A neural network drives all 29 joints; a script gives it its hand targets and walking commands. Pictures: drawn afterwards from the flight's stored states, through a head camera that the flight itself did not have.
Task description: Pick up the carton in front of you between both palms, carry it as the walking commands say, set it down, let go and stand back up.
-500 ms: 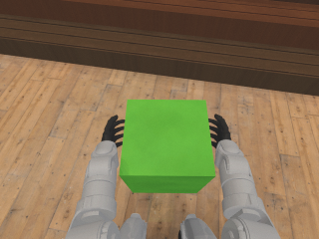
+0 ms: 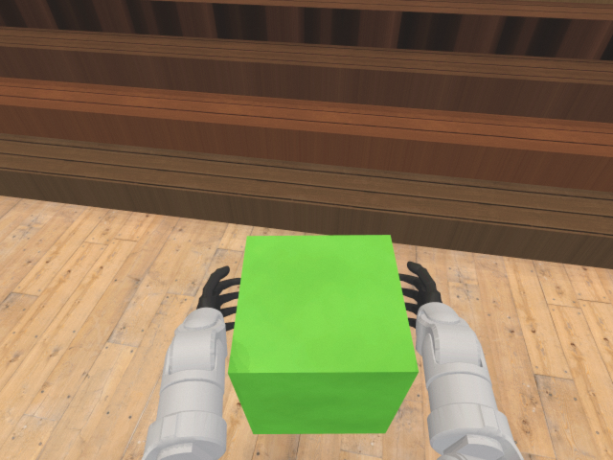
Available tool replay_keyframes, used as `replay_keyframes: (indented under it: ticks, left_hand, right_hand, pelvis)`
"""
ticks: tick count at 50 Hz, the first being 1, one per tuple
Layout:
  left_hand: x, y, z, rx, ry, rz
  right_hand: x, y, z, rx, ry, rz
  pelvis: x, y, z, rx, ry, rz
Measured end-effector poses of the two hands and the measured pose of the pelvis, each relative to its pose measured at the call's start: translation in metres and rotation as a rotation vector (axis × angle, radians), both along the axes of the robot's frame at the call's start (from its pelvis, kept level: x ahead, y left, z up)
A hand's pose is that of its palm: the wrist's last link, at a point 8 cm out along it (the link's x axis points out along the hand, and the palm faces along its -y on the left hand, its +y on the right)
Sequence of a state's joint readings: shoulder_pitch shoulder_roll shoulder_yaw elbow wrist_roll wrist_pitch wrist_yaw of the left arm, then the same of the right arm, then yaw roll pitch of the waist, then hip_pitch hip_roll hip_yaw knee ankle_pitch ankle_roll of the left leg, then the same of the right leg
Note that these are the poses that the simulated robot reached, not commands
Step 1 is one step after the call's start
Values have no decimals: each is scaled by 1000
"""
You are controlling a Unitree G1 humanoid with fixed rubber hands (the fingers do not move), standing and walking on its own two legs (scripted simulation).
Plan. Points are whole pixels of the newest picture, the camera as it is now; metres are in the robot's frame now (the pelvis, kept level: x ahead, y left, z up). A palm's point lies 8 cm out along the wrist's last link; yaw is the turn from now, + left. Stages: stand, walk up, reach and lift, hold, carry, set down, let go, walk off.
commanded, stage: reach and lift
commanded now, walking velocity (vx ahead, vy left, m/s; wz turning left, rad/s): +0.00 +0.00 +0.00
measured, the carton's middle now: (318, 338) +0.30 +0.00 -0.05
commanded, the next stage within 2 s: hold in 0.88 s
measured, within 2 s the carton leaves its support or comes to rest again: neither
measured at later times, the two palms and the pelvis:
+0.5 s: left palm (209, 309) +0.30 +0.15 +0.03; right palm (427, 305) +0.31 -0.15 +0.04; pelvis +0.01 +0.00 +0.01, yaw +0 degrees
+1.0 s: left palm (207, 306) +0.30 +0.15 +0.05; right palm (432, 302) +0.30 -0.15 +0.05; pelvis +0.01 +0.00 +0.01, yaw +0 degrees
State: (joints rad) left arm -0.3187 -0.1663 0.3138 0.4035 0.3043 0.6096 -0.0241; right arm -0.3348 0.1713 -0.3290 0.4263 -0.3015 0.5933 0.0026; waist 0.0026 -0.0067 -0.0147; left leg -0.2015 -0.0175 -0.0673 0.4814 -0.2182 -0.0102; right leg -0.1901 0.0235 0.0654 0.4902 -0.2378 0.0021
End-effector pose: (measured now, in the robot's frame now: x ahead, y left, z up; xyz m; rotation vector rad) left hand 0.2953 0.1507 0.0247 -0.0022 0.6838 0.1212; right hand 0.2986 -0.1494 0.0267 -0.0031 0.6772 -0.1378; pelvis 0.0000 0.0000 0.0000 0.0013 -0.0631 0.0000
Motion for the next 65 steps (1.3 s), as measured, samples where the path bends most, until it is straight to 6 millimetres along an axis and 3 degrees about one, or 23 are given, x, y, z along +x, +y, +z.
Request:
replay_keyframes:
  ticks: [10,38,53,65]
  left_hand:
    - [2,1,2,-4,-10,1]
    - [7,0,14,31,-6,-20]
    - [-2,-1,33,29,-41,-24]
    - [-8,-1,30,15,-19,-16]
  right_hand:
    - [0,1,2,2,-10,-5]
    - [7,1,14,-32,-6,25]
    - [-3,-1,32,-30,-40,18]
    - [-10,0,29,-17,-19,7]
  pelvis:
    - [-6,2,0,0,-18,-3]
    - [16,1,8,1,-33,-3]
    - [13,1,9,-1,-64,-2]
    - [1,2,6,0,-82,-5]
